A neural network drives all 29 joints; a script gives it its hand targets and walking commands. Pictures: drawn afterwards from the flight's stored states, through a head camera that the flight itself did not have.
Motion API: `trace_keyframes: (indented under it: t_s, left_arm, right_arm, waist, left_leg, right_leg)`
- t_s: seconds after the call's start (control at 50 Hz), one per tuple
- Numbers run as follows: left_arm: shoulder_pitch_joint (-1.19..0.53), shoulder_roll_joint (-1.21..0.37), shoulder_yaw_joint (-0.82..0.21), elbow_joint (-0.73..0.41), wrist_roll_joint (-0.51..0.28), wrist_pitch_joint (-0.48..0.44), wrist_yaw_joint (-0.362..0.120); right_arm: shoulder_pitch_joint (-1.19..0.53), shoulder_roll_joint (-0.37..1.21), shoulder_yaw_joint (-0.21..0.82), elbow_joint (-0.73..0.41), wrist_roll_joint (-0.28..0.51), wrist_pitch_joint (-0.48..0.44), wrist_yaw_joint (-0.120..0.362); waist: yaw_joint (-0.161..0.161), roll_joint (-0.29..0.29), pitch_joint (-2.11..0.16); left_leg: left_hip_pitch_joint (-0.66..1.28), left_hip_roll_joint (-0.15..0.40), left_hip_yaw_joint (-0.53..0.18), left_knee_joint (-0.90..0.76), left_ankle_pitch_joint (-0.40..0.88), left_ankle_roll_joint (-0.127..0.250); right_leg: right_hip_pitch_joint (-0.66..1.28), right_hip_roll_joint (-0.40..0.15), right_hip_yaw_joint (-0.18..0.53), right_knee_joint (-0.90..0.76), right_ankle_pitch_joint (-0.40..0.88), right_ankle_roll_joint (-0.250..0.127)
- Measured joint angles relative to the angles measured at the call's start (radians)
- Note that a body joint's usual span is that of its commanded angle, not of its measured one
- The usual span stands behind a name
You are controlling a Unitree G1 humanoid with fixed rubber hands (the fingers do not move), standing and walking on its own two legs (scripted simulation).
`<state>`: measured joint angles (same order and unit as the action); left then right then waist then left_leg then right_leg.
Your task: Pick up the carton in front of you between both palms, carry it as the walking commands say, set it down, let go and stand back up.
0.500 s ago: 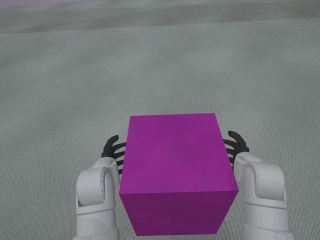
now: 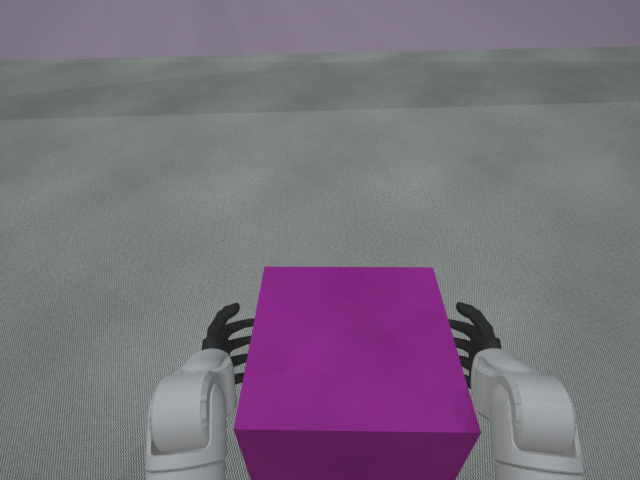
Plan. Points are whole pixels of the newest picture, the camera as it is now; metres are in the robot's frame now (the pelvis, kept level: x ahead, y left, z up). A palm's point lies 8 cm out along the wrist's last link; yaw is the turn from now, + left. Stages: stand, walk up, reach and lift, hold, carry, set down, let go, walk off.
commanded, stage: carry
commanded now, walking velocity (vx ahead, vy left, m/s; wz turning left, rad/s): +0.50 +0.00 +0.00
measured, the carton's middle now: (347, 394) +0.26 +0.00 +0.00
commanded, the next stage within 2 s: none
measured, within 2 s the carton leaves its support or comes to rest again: neither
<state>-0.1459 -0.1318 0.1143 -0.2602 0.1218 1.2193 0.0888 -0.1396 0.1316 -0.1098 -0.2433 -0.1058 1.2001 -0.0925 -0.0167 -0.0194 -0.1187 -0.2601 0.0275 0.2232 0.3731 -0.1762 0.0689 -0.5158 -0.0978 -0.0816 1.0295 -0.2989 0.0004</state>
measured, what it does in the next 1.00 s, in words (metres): walks ahead: right foot, then left foot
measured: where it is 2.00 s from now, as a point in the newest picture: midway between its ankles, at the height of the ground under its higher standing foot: (328, 306)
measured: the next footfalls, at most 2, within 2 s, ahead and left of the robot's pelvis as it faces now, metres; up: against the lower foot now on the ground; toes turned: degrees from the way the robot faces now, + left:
right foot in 0.32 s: +0.38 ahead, -0.13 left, +0.00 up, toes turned -10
left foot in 0.82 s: +0.69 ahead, +0.10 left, +0.00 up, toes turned +13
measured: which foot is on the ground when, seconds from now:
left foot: down 0.00-0.34, up 0.36-0.80, down 0.82-1.00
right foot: up 0.00-0.30, down 0.32-0.84, up 0.86-1.00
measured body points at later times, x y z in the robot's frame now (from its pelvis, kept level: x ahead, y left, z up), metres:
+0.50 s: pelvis +0.30 -0.06 +0.00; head +0.31 -0.07 +0.45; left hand +0.56 +0.11 +0.06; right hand +0.58 -0.19 +0.05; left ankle +0.24 +0.09 -0.66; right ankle +0.34 -0.13 -0.75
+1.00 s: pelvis +0.61 +0.02 +0.00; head +0.63 +0.04 +0.45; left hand +0.89 +0.17 +0.06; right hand +0.89 -0.14 +0.06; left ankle +0.65 +0.09 -0.75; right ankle +0.55 -0.12 -0.66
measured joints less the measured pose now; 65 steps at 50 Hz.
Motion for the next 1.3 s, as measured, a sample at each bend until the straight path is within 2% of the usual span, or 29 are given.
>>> trace_keyframes:
  t_s: [0.14,0.28,0.32,0.34,0.38,0.42,0.46,0.54,0.64,0.78,0.82,0.84,0.88,0.92,0.96,1.02,1.12,1.18,1.24,1.3]
  left_arm:
    - [0.011,0.001,-0.017,-0.065,-0.005,-0.02,0.0]
    - [0.008,0.001,-0.007,-0.105,-0.011,0.006,0.0]
    - [-0.007,-0.001,-0.006,-0.088,-0.012,0.007,0.0]
    - [-0.018,-0.002,-0.01,-0.06,-0.01,-0.003,-0.001]
    - [-0.033,-0.004,-0.015,-0.008,-0.006,-0.013,-0.001]
    - [-0.022,-0.003,-0.013,0.007,-0.008,-0.017,-0.001]
    - [-0.002,-0.001,-0.012,-0.001,-0.013,-0.026,-0.001]
    - [0.028,0.002,-0.011,-0.036,-0.022,-0.05,-0.001]
    - [0.043,0.003,-0.019,-0.085,-0.03,-0.058,-0.002]
    - [0.019,0.001,-0.032,-0.128,-0.021,-0.016,-0.002]
    - [0.008,0.001,-0.025,-0.128,-0.016,-0.001,-0.002]
    - [-0.002,0.003,-0.013,-0.117,-0.015,0.002,-0.002]
    - [-0.011,0.004,0.008,-0.089,-0.011,0.008,-0.002]
    - [-0.01,-0.002,0.015,-0.074,-0.005,0.013,-0.002]
    - [-0.007,-0.001,0.004,-0.069,-0.003,0.01,-0.002]
    - [-0.005,-0.001,-0.013,-0.076,-0.003,-0.007,-0.002]
    - [0.004,0.0,-0.031,-0.119,-0.003,-0.019,-0.002]
    - [0.006,0.0,-0.03,-0.143,-0.004,-0.012,-0.002]
    - [0.008,0.001,-0.024,-0.149,-0.006,0.001,-0.002]
    - [0.002,0.0,-0.015,-0.137,-0.01,0.011,-0.002]
  right_arm:
    - [0.012,-0.001,0.008,-0.068,0.009,-0.019,0.0]
    - [-0.007,0.001,0.017,-0.098,0.002,0.014,0.001]
    - [-0.016,-0.001,0.007,-0.097,-0.002,0.023,0.002]
    - [-0.021,-0.004,-0.004,-0.085,-0.002,0.022,0.002]
    - [-0.021,-0.007,-0.021,-0.061,-0.003,0.022,0.002]
    - [-0.013,0.002,-0.025,-0.047,-0.009,0.02,0.002]
    - [-0.004,0.0,-0.01,-0.043,-0.011,0.012,0.003]
    - [0.011,-0.001,0.017,-0.058,-0.011,-0.015,0.003]
    - [0.03,-0.003,0.033,-0.112,-0.011,-0.023,0.003]
    - [0.022,-0.002,0.018,-0.167,-0.003,0.015,0.003]
    - [0.003,-0.001,0.013,-0.154,-0.001,0.025,0.003]
    - [-0.01,0.001,0.014,-0.128,-0.002,0.018,0.003]
    - [-0.033,0.004,0.013,-0.071,-0.004,0.012,0.003]
    - [-0.033,0.004,0.01,-0.049,-0.003,0.013,0.004]
    - [-0.019,0.003,0.007,-0.054,0.001,0.008,0.004]
    - [-0.002,0.001,0.002,-0.08,0.007,-0.006,0.004]
    - [0.011,-0.001,0.003,-0.13,0.016,-0.017,0.004]
    - [0.007,0.0,0.008,-0.148,0.016,-0.01,0.005]
    - [0.003,0.0,0.014,-0.146,0.009,0.003,0.008]
    - [-0.004,0.001,0.016,-0.137,0.001,0.017,0.009]
  waist:
    - [0.001,0.011,-0.002]
    - [0.004,0.019,-0.021]
    - [0.008,0.039,-0.019]
    - [0.013,0.061,-0.014]
    - [0.024,0.061,0.007]
    - [0.026,0.049,0.031]
    - [0.028,0.042,0.049]
    - [0.033,0.033,0.059]
    - [0.029,0.03,0.04]
    - [0.023,0.022,0.004]
    - [0.021,0.007,0.001]
    - [0.014,-0.017,0.003]
    - [0.005,-0.024,0.02]
    - [0.004,-0.012,0.044]
    - [0.003,-0.004,0.062]
    - [0.0,0.005,0.074]
    - [0.004,0.011,0.056]
    - [0.009,0.009,0.039]
    - [0.014,0.01,0.022]
    - [0.015,0.018,0.02]
  left_leg:
    - [0.178,-0.004,-0.02,-0.14,-0.039,-0.027]
    - [0.332,0.014,-0.035,-0.123,-0.191,-0.091]
    - [0.324,0.047,-0.05,0.012,-0.29,-0.112]
    - [0.268,0.078,-0.065,0.158,-0.294,-0.11]
    - [0.106,0.07,-0.14,0.502,-0.285,-0.097]
    - [-0.044,0.055,-0.168,0.717,-0.245,-0.077]
    - [-0.157,0.061,-0.164,0.76,-0.178,-0.068]
    - [-0.298,0.084,-0.146,0.636,-0.076,-0.076]
    - [-0.354,0.095,-0.115,0.39,0.038,-0.092]
    - [-0.274,0.056,-0.044,0.135,0.123,-0.061]
    - [-0.21,0.033,-0.011,0.087,0.111,-0.043]
    - [-0.214,0.02,0.004,0.133,0.098,-0.016]
    - [-0.205,0.02,0.016,0.184,0.035,0.015]
    - [-0.156,0.025,0.018,0.143,0.017,0.011]
    - [-0.098,0.023,0.017,0.075,0.019,0.007]
    - [-0.014,0.018,0.007,-0.016,0.019,0.003]
    - [0.123,0.01,-0.008,-0.126,-0.011,-0.015]
    - [0.207,0.008,-0.015,-0.163,-0.051,-0.035]
    - [0.289,0.009,-0.019,-0.178,-0.11,-0.061]
    - [0.353,0.022,-0.028,-0.129,-0.2,-0.097]
  right_leg:
    - [-0.093,-0.025,-0.024,-0.318,0.178,0.028]
    - [-0.005,0.016,-0.099,-0.533,0.229,-0.005]
    - [0.053,0.041,-0.135,-0.572,0.225,-0.03]
    - [0.048,0.051,-0.15,-0.527,0.211,-0.056]
    - [0.061,0.047,-0.16,-0.489,0.157,-0.082]
    - [0.111,0.043,-0.162,-0.53,0.143,-0.077]
    - [0.167,0.046,-0.16,-0.592,0.143,-0.073]
    - [0.276,0.052,-0.147,-0.697,0.134,-0.066]
    - [0.411,0.058,-0.135,-0.784,0.088,-0.042]
    - [0.586,0.052,-0.121,-0.778,-0.068,0.024]
    - [0.595,0.026,-0.105,-0.665,-0.163,0.046]
    - [0.551,-0.006,-0.092,-0.534,-0.185,0.046]
    - [0.395,-0.006,-0.015,-0.188,-0.177,0.033]
    - [0.242,0.017,0.021,0.047,-0.141,0.01]
    - [0.124,0.015,0.019,0.106,-0.072,-0.005]
    - [0.001,0.0,0.007,0.041,0.015,-0.002]
    - [-0.096,-0.021,-0.017,-0.179,0.129,0.023]
    - [-0.099,-0.019,-0.039,-0.322,0.192,0.025]
    - [-0.073,-0.004,-0.07,-0.439,0.24,0.012]
    - [-0.009,0.026,-0.112,-0.547,0.297,-0.003]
